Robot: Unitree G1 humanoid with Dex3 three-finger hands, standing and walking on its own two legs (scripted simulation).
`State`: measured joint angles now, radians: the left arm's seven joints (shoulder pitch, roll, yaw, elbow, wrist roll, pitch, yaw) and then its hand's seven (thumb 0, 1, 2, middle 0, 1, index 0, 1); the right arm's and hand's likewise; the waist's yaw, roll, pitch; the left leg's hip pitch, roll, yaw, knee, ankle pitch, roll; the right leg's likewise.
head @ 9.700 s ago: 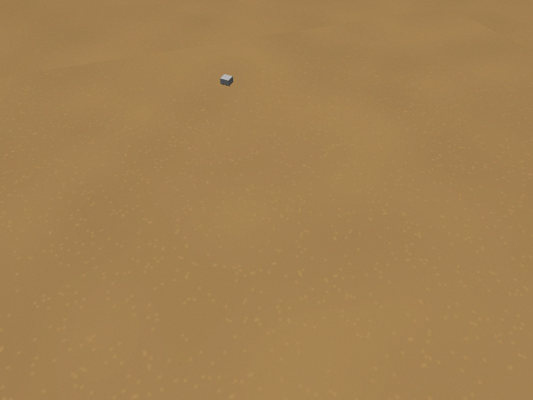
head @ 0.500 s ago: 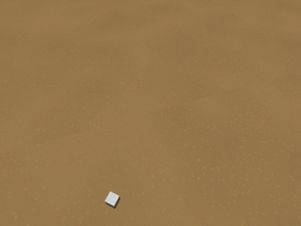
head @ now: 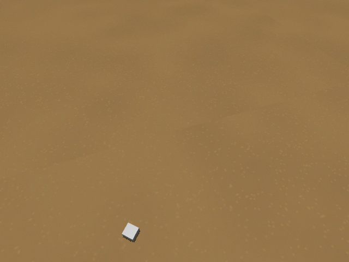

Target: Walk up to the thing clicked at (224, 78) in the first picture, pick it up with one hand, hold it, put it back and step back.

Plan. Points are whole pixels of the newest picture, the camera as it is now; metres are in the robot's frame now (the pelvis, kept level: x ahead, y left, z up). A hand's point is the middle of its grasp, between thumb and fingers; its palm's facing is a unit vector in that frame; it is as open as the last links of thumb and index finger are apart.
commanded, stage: stand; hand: left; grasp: from above
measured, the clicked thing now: (130, 231) +0.38 +0.24 -0.76
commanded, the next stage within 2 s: rise first in 0.14 s
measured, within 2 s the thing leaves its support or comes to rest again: neither
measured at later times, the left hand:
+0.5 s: hand out of the picture +0.14 +0.25 -0.17, palm faces -0.01 -0.92 -0.38, open 9.2 cm
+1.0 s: hand out of the picture +0.12 +0.27 -0.25, palm faces -0.07 -0.80 -0.59, open 14.3 cm
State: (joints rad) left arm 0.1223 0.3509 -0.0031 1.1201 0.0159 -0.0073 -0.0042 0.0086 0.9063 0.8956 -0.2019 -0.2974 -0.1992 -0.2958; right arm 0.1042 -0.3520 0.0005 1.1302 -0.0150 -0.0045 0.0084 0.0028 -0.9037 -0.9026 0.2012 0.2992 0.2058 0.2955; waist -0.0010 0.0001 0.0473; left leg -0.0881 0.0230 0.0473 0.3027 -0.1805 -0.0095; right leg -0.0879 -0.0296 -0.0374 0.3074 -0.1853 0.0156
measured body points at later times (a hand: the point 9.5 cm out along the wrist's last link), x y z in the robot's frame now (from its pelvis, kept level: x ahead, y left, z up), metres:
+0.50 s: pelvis -0.02 +0.00 -0.02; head +0.05 +0.01 +0.43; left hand +0.15 +0.30 -0.15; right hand +0.08 -0.27 -0.14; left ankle -0.01 +0.12 -0.75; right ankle -0.01 -0.13 -0.75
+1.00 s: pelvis -0.02 +0.01 -0.09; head +0.08 +0.02 +0.35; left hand +0.12 +0.31 -0.21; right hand +0.14 -0.24 -0.19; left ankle -0.01 +0.12 -0.75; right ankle -0.01 -0.13 -0.75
